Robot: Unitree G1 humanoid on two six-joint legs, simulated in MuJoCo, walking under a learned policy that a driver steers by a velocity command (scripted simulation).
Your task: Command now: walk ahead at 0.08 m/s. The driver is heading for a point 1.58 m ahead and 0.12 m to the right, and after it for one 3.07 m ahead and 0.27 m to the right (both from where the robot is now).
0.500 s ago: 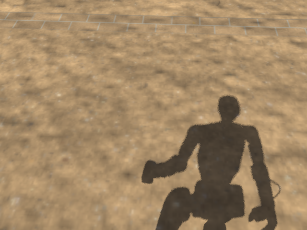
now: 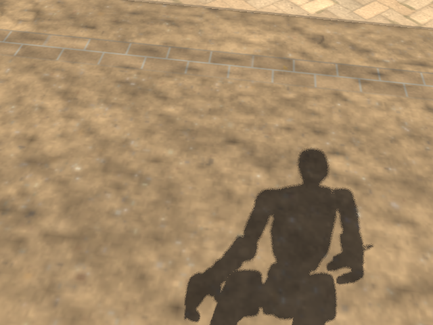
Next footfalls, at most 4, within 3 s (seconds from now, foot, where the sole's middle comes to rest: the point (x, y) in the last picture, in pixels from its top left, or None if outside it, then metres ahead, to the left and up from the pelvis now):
0.16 right None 0.05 -0.14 -0.77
2.90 right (259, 297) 0.57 -0.12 -0.77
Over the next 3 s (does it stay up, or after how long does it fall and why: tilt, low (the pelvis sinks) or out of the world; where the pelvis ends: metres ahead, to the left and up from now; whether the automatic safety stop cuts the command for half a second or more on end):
stays up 0.42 -0.03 -0.01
